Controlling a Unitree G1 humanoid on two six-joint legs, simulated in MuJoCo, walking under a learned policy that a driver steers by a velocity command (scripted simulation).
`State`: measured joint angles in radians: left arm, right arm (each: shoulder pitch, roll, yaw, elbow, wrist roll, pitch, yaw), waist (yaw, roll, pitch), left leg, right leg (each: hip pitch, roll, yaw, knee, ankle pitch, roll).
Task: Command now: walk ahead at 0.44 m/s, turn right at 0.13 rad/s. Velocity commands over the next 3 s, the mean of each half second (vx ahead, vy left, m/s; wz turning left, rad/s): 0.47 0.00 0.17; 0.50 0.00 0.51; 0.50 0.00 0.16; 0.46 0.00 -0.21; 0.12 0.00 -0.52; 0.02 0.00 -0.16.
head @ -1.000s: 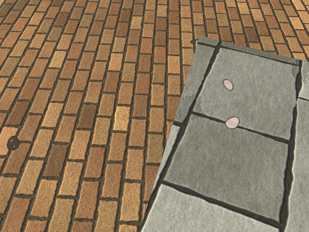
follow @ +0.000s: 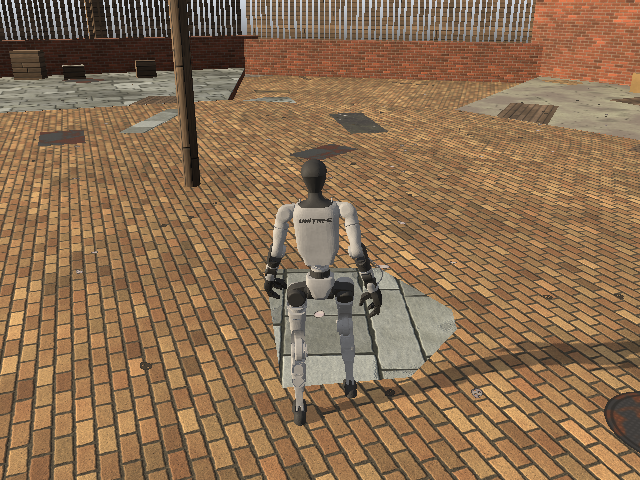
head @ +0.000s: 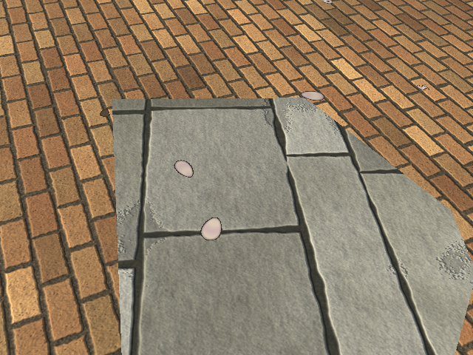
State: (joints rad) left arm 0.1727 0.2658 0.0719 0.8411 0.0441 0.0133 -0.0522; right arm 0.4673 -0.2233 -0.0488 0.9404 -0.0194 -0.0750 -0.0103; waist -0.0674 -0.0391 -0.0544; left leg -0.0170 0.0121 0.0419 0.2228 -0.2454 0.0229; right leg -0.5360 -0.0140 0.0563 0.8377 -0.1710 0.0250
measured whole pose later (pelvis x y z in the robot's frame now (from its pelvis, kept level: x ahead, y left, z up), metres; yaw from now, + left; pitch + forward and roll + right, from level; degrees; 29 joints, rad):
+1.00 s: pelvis +0.49 +0.03 -0.01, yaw +25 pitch +1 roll +0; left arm 0.09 0.25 0.04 0.77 0.05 -0.02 -0.02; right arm 0.38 -0.26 -0.07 0.90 0.00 -0.05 0.01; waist -0.05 -0.04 0.04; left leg -0.06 -0.16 -0.09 0.27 -0.22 0.14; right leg -0.68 -0.13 0.04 0.83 -0.07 0.05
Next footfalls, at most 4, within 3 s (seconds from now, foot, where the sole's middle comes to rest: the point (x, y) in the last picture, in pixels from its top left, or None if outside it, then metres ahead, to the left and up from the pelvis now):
0.14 right None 0.16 -0.14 -0.79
0.64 left None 0.45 0.06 -0.79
1.20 right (203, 274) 0.81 0.04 -0.79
1.72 left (114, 235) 0.97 0.34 -0.79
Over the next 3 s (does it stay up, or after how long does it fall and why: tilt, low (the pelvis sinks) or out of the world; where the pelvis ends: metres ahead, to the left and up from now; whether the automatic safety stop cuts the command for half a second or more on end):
stays up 1.09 0.31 -0.01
